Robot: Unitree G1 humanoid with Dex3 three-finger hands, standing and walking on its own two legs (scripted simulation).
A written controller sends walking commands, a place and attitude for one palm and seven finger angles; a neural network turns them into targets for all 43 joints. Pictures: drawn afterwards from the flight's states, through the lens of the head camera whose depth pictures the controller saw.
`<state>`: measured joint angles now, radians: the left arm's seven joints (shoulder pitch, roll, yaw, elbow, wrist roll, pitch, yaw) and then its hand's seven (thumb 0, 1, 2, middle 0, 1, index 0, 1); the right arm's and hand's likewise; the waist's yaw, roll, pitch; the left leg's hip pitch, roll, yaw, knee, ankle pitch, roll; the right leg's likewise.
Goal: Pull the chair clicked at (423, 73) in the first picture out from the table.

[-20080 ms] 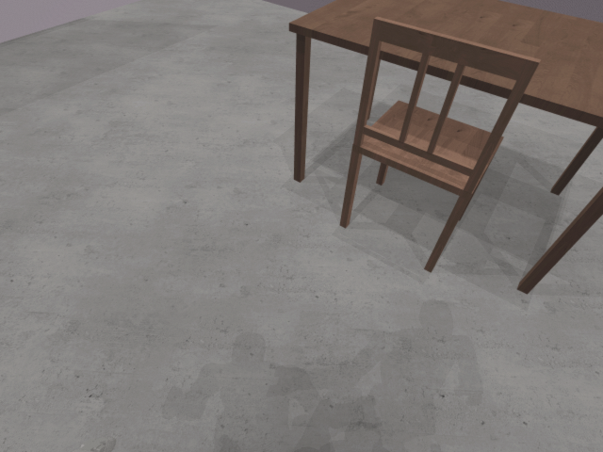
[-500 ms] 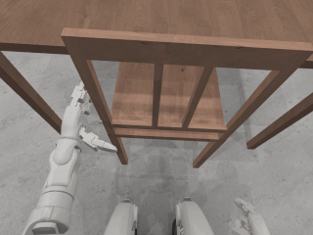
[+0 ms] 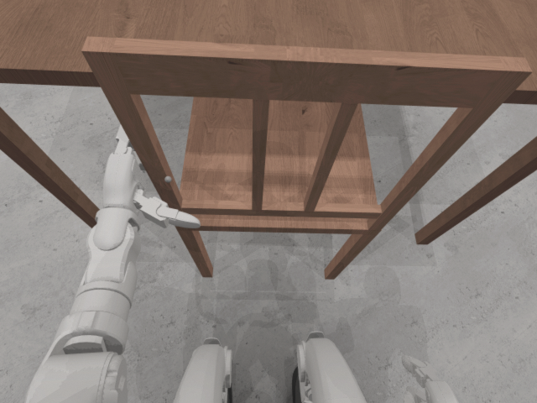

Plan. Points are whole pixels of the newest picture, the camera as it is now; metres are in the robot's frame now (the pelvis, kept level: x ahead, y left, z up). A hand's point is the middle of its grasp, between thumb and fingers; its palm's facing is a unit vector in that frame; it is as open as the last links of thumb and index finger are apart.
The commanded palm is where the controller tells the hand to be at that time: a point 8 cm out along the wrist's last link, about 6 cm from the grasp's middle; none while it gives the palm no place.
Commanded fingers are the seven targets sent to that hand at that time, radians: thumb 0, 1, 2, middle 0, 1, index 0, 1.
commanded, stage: push the fingers through the gap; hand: left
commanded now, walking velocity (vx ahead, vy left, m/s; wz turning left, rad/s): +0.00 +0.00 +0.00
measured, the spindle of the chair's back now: (258, 163) +0.46 +0.01 +0.03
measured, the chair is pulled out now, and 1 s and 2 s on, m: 0.00 0.00 0.02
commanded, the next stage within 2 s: hook a spindle and tug to test in 0.30 s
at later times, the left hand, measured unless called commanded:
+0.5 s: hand (160, 184) +0.42 +0.15 +0.03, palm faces -0.03 -1.00 -0.04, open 16.9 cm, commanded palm +0.40 +0.19 +0.03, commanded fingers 0.00 -0.50 0.30 -0.17 -0.41 -0.17 -0.41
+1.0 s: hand (161, 182) +0.42 +0.15 +0.03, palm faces -0.02 -1.00 -0.03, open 11.1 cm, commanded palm +0.40 +0.19 +0.03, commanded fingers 0.00 0.40 0.68 -0.50 -1.45 -0.50 -1.45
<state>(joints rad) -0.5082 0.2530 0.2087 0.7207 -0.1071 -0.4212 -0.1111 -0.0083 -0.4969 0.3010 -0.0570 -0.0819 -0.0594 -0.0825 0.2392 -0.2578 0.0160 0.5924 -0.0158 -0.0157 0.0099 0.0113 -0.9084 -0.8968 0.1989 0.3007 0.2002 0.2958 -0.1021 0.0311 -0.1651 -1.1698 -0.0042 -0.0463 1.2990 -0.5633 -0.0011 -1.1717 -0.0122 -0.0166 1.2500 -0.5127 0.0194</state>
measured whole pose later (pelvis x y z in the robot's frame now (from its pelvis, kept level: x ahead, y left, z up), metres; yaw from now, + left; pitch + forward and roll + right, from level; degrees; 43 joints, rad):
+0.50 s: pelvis +0.00 +0.00 +0.00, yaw +0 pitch +24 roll -2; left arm -0.46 0.26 0.21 0.69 -0.12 -0.44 -0.13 -0.01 -0.50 0.30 -0.07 -0.11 -0.07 -0.11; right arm 0.24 -0.26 0.01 0.58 -0.01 -0.01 0.01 0.01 -0.91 -0.90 0.20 0.30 0.20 0.30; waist -0.10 0.03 -0.17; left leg -1.15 0.00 -0.05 1.28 -0.56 0.00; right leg -1.15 -0.01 -0.02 1.23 -0.51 0.02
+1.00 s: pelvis +0.00 +0.01 +0.01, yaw +0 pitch +24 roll -3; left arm -0.45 0.24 0.19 0.67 -0.13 -0.42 -0.10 -0.01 -0.10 0.47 -0.41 -1.22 -0.39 -1.23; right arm 0.24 -0.25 0.02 0.58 -0.02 0.00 0.02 0.01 -0.91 -0.90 0.20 0.30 0.20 0.30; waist -0.10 0.03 -0.17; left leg -1.14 0.00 -0.04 1.28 -0.57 0.01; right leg -1.14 -0.01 -0.01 1.22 -0.51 0.03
